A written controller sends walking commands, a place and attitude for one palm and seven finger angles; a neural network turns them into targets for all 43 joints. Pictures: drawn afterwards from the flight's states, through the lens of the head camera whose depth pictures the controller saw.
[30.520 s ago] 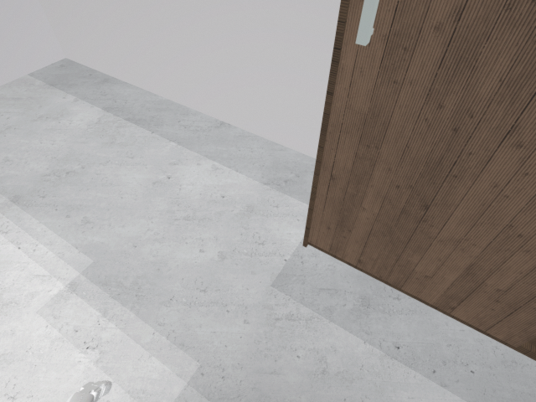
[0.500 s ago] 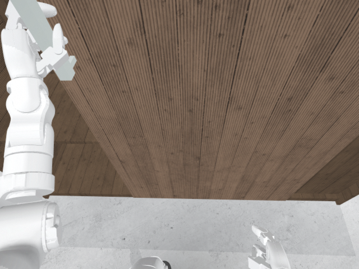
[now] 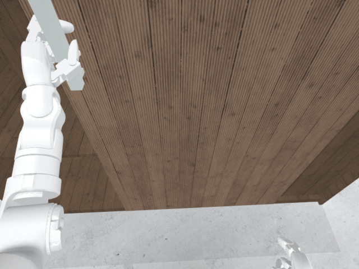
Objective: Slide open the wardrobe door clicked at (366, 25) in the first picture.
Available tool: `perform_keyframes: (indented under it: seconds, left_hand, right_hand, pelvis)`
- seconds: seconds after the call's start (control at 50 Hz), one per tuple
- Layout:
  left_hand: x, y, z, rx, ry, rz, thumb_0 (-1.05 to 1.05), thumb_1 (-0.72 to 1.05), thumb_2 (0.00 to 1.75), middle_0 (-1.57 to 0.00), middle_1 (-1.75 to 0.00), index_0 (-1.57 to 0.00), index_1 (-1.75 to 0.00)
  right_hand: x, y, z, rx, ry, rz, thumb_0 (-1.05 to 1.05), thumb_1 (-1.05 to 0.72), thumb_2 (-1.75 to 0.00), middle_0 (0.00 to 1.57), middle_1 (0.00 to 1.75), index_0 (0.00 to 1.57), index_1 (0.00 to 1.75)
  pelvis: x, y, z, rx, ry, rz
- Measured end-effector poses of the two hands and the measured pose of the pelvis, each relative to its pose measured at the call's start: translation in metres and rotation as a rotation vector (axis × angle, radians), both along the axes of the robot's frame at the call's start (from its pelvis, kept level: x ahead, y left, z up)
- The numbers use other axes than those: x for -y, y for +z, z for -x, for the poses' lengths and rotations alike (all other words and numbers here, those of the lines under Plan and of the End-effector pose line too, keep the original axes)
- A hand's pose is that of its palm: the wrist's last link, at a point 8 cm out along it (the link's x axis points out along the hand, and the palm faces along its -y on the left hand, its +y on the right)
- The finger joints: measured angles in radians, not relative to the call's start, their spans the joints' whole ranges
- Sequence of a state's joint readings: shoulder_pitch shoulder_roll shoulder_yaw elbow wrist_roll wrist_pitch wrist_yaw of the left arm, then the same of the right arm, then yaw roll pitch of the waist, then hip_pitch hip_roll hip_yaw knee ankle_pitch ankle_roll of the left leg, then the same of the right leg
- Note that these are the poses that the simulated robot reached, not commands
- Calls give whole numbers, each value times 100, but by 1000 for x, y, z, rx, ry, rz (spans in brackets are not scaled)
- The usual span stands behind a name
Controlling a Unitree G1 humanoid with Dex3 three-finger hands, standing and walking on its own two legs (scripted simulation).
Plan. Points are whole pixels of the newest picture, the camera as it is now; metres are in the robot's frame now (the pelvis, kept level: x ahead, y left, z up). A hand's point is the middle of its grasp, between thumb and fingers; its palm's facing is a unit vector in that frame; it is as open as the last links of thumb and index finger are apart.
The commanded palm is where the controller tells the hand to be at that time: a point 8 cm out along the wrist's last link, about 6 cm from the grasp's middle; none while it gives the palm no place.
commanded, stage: stop walking and hold the door there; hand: left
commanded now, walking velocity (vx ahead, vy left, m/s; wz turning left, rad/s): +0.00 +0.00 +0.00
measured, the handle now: (61, 37) +0.47 +0.25 +0.27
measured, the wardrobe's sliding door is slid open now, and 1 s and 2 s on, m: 0.51 0.51 0.51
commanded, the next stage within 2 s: loosen the grip on the handle in 0.26 s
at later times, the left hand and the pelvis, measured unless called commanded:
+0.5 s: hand (64, 57) +0.43 +0.23 +0.25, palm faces +0.29 -0.95 -0.07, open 7.0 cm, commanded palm +0.39 +0.25 +0.23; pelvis -0.02 -0.01 +0.00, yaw +1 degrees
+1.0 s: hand (66, 62) +0.43 +0.23 +0.24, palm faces +0.31 -0.94 -0.15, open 14.6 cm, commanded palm +0.39 +0.27 +0.24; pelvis +0.01 -0.02 +0.00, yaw +0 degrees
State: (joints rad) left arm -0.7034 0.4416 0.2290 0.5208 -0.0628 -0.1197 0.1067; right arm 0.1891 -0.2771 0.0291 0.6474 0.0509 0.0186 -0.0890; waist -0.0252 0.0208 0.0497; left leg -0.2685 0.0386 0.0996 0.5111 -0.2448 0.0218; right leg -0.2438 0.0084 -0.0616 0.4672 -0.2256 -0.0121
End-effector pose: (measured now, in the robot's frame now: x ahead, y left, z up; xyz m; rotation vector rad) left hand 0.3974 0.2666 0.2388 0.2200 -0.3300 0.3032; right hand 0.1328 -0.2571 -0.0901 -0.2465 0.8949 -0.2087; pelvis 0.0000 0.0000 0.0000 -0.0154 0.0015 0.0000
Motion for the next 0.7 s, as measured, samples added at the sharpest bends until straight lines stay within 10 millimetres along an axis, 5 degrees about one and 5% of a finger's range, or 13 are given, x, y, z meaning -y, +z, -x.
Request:
perform_keyframes:
  seconds: [0.18,0.38,0.56,0.7]
  left_hand:
    - [1,0,1,-13,-12,17,-13,72,74,-45,-142,-28,-139]
    - [0,3,0,-27,-20,-2,-13,70,75,-46,-140,-28,-139]
    - [-8,14,8,-76,16,95,-3,35,65,-53,-141,-32,-135]
    - [-4,10,12,-34,51,8,-1,-16,39,-46,-138,-19,-125]
  right_hand:
    - [-23,-21,38,-100,2,-61,1,-90,-89,20,30,20,30]
    - [-11,-24,54,-139,-15,-36,1,-90,-89,20,30,20,30]
    - [21,5,55,61,19,11,1,-90,-89,20,30,20,30]
    - [38,0,76,38,-7,20,1,-90,-89,20,30,20,30]
  pelvis:
    - [-4,0,7,-8,-5,2]
    - [-3,-1,9,2,-8,1]
    - [14,-1,27,-32,9,-16]
    - [19,-5,32,-41,0,-21]
